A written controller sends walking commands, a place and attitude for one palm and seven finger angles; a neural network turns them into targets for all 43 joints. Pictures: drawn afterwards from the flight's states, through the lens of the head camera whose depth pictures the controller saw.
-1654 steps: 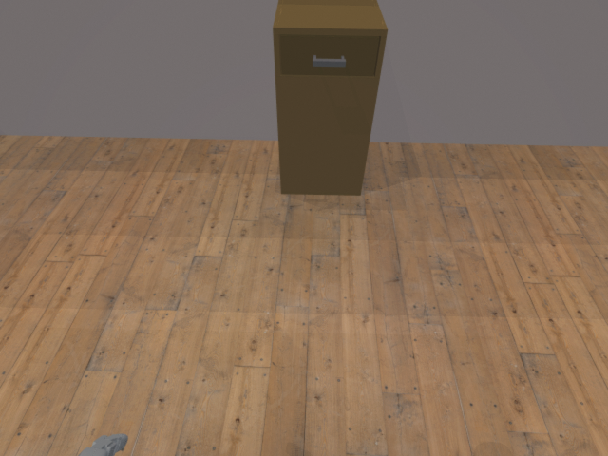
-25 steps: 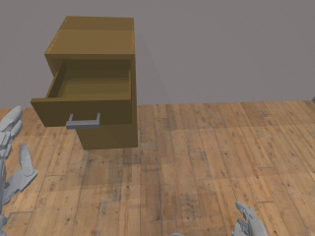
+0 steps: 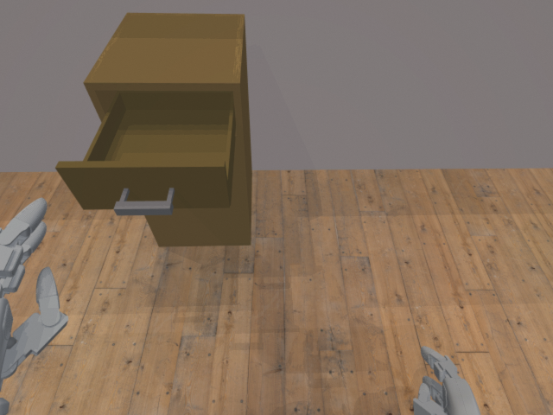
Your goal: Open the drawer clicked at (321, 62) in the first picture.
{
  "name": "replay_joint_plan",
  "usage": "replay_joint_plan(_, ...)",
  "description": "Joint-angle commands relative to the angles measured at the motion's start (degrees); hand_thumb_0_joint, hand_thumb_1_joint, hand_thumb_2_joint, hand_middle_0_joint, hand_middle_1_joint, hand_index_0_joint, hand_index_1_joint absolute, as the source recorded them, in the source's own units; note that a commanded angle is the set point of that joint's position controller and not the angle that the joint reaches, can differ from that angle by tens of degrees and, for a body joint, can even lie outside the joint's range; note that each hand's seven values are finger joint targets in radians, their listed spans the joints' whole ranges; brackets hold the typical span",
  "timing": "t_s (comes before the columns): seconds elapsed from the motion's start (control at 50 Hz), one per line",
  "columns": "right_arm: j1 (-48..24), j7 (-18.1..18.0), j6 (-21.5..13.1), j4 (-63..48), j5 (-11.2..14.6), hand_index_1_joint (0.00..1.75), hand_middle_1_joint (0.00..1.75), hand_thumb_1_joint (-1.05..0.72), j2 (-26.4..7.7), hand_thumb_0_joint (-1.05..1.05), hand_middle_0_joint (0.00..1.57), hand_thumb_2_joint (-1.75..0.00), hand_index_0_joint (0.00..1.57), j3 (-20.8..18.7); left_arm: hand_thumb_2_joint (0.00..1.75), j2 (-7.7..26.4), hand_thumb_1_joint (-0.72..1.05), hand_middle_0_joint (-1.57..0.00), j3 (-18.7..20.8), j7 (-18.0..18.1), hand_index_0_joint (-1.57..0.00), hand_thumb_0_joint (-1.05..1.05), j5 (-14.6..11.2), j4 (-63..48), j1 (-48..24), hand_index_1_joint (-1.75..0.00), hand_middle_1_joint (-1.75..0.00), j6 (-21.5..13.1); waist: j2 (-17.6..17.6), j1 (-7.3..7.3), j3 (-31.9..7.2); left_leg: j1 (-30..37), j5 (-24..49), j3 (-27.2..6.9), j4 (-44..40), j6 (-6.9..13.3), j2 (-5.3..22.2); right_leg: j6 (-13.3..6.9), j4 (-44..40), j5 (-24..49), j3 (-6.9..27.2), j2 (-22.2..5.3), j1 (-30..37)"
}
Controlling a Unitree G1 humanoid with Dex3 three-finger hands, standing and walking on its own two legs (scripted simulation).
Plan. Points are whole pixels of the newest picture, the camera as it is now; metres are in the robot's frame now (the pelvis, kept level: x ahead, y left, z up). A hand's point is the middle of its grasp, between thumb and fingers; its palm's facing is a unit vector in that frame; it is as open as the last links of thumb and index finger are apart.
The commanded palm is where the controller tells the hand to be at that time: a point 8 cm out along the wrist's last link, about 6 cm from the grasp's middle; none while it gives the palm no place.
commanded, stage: stop stepping back and stand still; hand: left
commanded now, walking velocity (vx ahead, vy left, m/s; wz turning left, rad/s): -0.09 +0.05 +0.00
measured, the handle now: (146, 200) +0.55 +0.31 -0.10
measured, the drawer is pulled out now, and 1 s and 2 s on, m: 0.29 0.29 0.29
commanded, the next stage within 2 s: let the arm hang, fingers relaxed in 0.60 s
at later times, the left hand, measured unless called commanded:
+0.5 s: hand (9, 304) +0.20 +0.27 +0.15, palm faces +0.29 -0.83 -0.47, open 7.5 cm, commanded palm +0.14 +0.32 +0.17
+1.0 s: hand out of the picture +0.05 +0.22 -0.18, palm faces -0.05 -0.98 -0.17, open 7.4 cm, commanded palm none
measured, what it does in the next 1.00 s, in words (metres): steps on the spot: left foot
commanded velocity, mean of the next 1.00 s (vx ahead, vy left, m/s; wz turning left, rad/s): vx -0.01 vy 0.00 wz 0.00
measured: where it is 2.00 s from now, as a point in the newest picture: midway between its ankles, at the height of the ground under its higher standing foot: outside the picture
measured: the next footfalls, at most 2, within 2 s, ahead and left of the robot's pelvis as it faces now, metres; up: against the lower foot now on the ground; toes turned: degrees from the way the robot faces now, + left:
left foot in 0.06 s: +0.06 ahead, +0.13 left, +0.00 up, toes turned +2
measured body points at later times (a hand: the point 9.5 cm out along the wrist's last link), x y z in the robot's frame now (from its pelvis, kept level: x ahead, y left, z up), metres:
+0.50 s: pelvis +0.01 +0.05 -0.01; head +0.04 +0.06 +0.44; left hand +0.18 +0.32 +0.18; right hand +0.18 -0.17 -0.09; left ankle +0.02 +0.13 -0.75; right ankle -0.01 -0.07 -0.75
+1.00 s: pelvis -0.01 +0.04 -0.01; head +0.01 +0.06 +0.44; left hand +0.05 +0.27 -0.16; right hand +0.06 -0.22 -0.14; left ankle +0.02 +0.13 -0.75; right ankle -0.01 -0.07 -0.75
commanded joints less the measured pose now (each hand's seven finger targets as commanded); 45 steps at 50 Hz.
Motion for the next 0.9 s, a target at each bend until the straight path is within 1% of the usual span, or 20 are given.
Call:
replay_joint_plan(0.0, -5.45, -0.75, -2.74, -9.6, 0.64, 0.3, 0.3, -0.9, -4.32, 0.0, 0.2, -0.9, 0.2, -1.39, 0.9, 9.24, 0.9, -0.2, 9.24, 2.42, -0.2, 0.0, -1.14, -12.69, 1.03, -0.3, -0.3, -2.69, 3.26, 0.99, -5.11, 8.41, 6.31, -1.21, -14.73, 0.66, 1.51, 0.33, -3.58, 11.32, 11.15, -13.36, 2.27)
replay_joint_plan(0.04, -5.55, -0.78, -2.52, -10.25, 0.88, 0.3, 0.3, -0.9, -5.74, 0.0, 0.2, -0.9, 0.2, -1.79, 0.9, 9.53, 0.9, -0.2, 9.71, 2.43, -0.2, 0.0, -1.32, -12.04, 0.08, -0.3, -0.3, -2.39, 5.98, 1.42, -6.07, 10.81, 15.98, -6.27, -15.54, 2.23, 6.71, 3.84, 1.07, 13.96, 8.16, -8.03, 1.98)
replay_joint_plan(0.06, -5.64, -0.67, -2.28, -10.57, 1.24, 0.3, 0.3, -0.9, -6.54, 0.0, 0.2, -0.9, 0.2, -2.15, 0.9, 9.59, 0.9, -0.2, 9.75, 2.25, -0.2, 0.0, -1.43, -11.92, -0.69, -0.3, -0.3, -2.1, 5.5, 1.6, -7.17, 11.6, 21.37, -7.62, -13.64, 2.58, 8.59, 5.09, 1.96, 14.99, 7.35, -6.49, 2.03)
replay_joint_plan(0.1, -5.52, -0.9, -1.87, -10.07, 1.79, 0.3, 0.3, -0.9, -5.51, 0.0, 0.2, -0.9, 0.2, -2.16, 0.9, 9.67, 0.9, -0.2, 10.64, 1.9, -0.2, 0.0, -1.42, -8.59, 0.82, -0.3, -0.3, -0.93, 4.94, 0.73, -7.5, 12.86, 25.69, -4.79, -10.4, 1.67, 7.44, 4.81, 1.16, 21.44, 8.37, -5.78, 1.49)
replay_joint_plan(0.14, -5.18, -0.73, -1.24, -10.32, 1.65, 0.3, 0.3, -0.9, -5.28, 0.0, 0.2, -0.9, 0.2, -1.45, 0.9, 9.28, 0.9, -0.2, 10.08, 1.67, -0.2, 0.0, -1.33, -9.46, -0.24, -0.3, -0.3, -0.39, 4.57, 0.21, -8.88, 11.28, 27.76, -4.68, -10.82, 0.71, 6.59, 4.28, 1.85, 25.22, 6.7, -5.37, 4.79)
replay_joint_plan(0.18, -5.72, -0.55, -1.1, -10.75, 1.65, 0.3, 0.3, -0.9, -5.9, 0.0, 0.2, -0.9, 0.2, -1.43, 0.9, 8.11, 0.9, -0.2, 8.26, 1.45, -0.2, 0.0, -1.49, -10.72, -0.6, -0.3, -0.3, 0.05, 2.89, 0.3, -8.85, 10.46, 26.48, -5.15, -11.08, 0.46, 6.36, 4.1, 1.27, 23.54, 6.29, -4.99, 5.58)
replay_joint_plan(0.3, -6.62, -0.77, -1.13, -11.52, 0.67, 0.3, 0.3, -0.9, -5.48, 0.0, 0.2, -0.9, 0.2, -0.52, 0.9, 10.56, 0.9, -0.2, 9.2, 1.85, -0.2, 0.0, -1.68, -17.93, 0.76, -0.3, -0.3, 0.53, 9.05, 0.83, -10.37, 10.72, 24.57, -7.14, -13.86, 0.12, 6.68, 3.66, 1.72, 16.02, 5.04, -3.38, 5.08)
replay_joint_plan(0.36, -6.33, -0.8, -1.14, -11.35, 0.45, 0.3, 0.3, -0.9, -5.04, 0.0, 0.2, -0.9, 0.2, 0.0, 0.9, 10.26, 0.9, -0.2, 9.26, 2.01, -0.2, 0.0, -1.8, -17.5, 0.93, -0.3, -0.3, 0.64, 10.31, 0.93, -9.55, 9.71, 23.25, -7.74, -15.52, -0.66, 7.13, 3.72, 2.14, 11.66, 3.74, -2.31, 4.59)
replay_joint_plan(0.52, -6.87, -1.32, -1.28, -9.76, 0.67, 0.3, 0.3, -0.9, -5.23, 0.0, 0.2, -0.9, 0.2, 0.13, 0.9, 8.32, 0.9, -0.2, 8.08, 1.76, -0.2, 0.0, -2.22, -10.75, -0.71, -0.3, -0.3, 1.3, 4.07, 0.4, -6.23, 6.76, 10.0, -7.73, -17.75, -0.85, 6.09, 3.95, -2.9, 7.69, 5.27, -3.18, 3.52)
replay_joint_plan(0.58, -6.98, -1.25, -1.22, -9.6, 0.57, 0.3, 0.3, -0.9, -5.52, 0.0, 0.2, -0.9, 0.2, -0.05, 0.9, 7.58, 0.9, -0.2, 6.96, 1.73, -0.2, 0.0, -1.91, -10.29, -1.32, -0.3, -0.3, 1.38, 4.3, 0.38, -5.99, 6.23, 5.71, -7.61, -17.99, -0.52, 5.5, 3.78, -4.38, 4.97, 5.97, -3.61, 2.92)
replay_joint_plan(0.66, -7.24, -1.37, -1.42, -9.62, 0.3, 0.3, 0.3, -0.9, -5.61, 0.0, 0.2, -0.9, 0.2, -0.11, 0.9, 8.33, 0.9, -0.2, 6.86, 1.89, -0.2, 0.0, -1.58, -12.34, -2.13, -0.3, -0.3, 1.14, 5.9, 0.64, -6.11, 6.22, 5.62, -7.7, -18.02, -0.45, 5.1, 3.66, -4.42, 4.9, 6.0, -3.47, 2.95)
replay_joint_plan(0.68, -7.67, 3.73, -4.84, 5.7, 0.55, 0.3, 0.3, -0.9, -15.93, 0.0, 0.2, -0.9, 0.2, -3.3, 0.9, 2.26, 0.9, -0.2, -13.12, -5.3, -0.2, 0.0, 4.21, 38.04, -10.92, -0.3, -0.3, 8.5, 6.47, -1.63, 0.73, 2.35, 14.49, -9.37, -9.63, -0.04, 6.57, 1.98, 5.75, 6.42, 2.85, -6.12, -7.76)
replay_joint_plan(0.7, -1.88, 3.51, -1.33, 7.22, -0.07, 0.3, 0.3, -0.9, -12.36, 0.0, 0.2, -0.9, 0.2, -3.5, 0.9, 0.09, 0.9, -0.2, -11.66, -6.46, -0.2, 0.0, 4.29, 40.24, -10.94, -0.3, -0.3, 13.16, 5.85, -0.93, -5.63, 7.14, 19.02, -8.12, -10.43, -0.39, 7.47, 2.37, 4.04, 4.03, 5.5, -5.54, -7.35)
replay_joint_plan(0.72, -0.58, 3.24, 0.45, 5.63, 0.14, 0.3, 0.3, -0.9, -11.11, 0.0, 0.2, -0.9, 0.2, -2.6, 0.9, -0.96, 0.9, -0.2, -12.0, -6.76, -0.2, 0.0, 3.81, 39.69, -10.51, -0.3, -0.3, 14.64, 7.91, -0.85, -5.6, 6.8, 17.52, -8.81, -10.62, 0.24, 8.01, 2.82, 5.21, 0.1, 4.68, -4.53, -7.69)
replay_joint_plan(0.74, -1.09, 3.09, 1.36, 5.2, -0.2, 0.3, 0.3, -0.9, -10.19, 0.0, 0.2, -0.9, 0.2, -1.85, 0.9, -1.43, 0.9, -0.2, -12.39, -6.98, -0.2, 0.0, 3.56, 41.95, -12.1, -0.3, -0.3, 14.74, 6.64, -0.3, -6.84, 3.57, 14.06, -11.25, -12.01, 1.87, 9.22, 2.62, 8.35, -4.07, 4.55, -3.43, -6.65)
replay_joint_plan(0.78, -2.35, 2.66, 2.38, 4.91, -0.84, 0.3, 0.3, -0.9, -10.47, 0.0, 0.2, -0.9, 0.2, -0.96, 0.9, 0.02, 0.9, -0.2, -12.75, -7.34, -0.2, 0.0, 3.67, 47.95, -14.8, -0.3, -0.3, 14.75, 0.2, 0.87, -6.78, 1.14, 12.12, -13.15, -13.1, 3.18, 9.05, 2.19, 7.91, -3.21, 5.9, -3.07, -2.78)
replay_joint_plan(0.8, -2.86, 2.56, 2.68, 5.24, -1.03, 0.3, 0.3, -0.9, -10.03, 0.0, 0.2, -0.9, 0.2, -0.85, 0.9, 0.53, 0.9, -0.2, -13.01, -7.42, -0.2, 0.0, 3.82, 51.42, -16.39, -0.3, -0.3, 14.71, -4.2, 1.39, -7.13, 1.83, 12.79, -12.23, -12.17, 2.58, 8.12, 1.78, 5.83, -0.32, 6.76, -3.97, -1.81)
replay_joint_plan(0.82, -3.06, 2.4, 3.06, 5.84, -1.08, 0.3, 0.3, -0.9, -10.36, 0.0, 0.2, -0.9, 0.2, -0.75, 0.9, 1.31, 0.9, -0.2, -13.18, -7.53, -0.2, 0.0, 3.8, 55.05, -17.81, -0.3, -0.3, 14.9, -5.46, 1.53, -6.49, 1.71, 12.31, -11.23, -11.51, 2.14, 6.82, 1.31, 3.97, 1.99, 7.62, -5.25, -0.89)
replay_joint_plan(0.84, -3.28, 2.3, 3.56, 6.75, -1.09, 0.3, 0.3, -0.9, -10.57, 0.0, 0.2, -0.9, 0.2, -0.68, 0.9, 2.12, 0.9, -0.2, -13.4, -7.54, -0.2, 0.0, 3.66, 58.8, -19.36, -0.3, -0.3, 15.07, -5.32, 1.57, -5.42, 2.34, 11.3, -10.16, -11.0, 1.71, 5.54, 0.61, 2.57, 2.9, 8.58, -6.35, -1.29)
replay_joint_plan(0.88, -3.32, 2.16, 4.6, 8.92, -1.23, 0.3, 0.3, -0.9, -9.92, 0.0, 0.2, -0.9, 0.2, -0.33, 0.9, 2.42, 0.9, -0.2, -14.28, -7.47, -0.2, 0.0, 3.23, 65.78, -21.64, -0.3, -0.3, 15.39, -1.34, 1.28, -3.69, 4.57, 8.8, -8.97, -11.73, 1.15, 4.47, -0.14, 0.47, 0.99, 9.58, -7.22, -3.01)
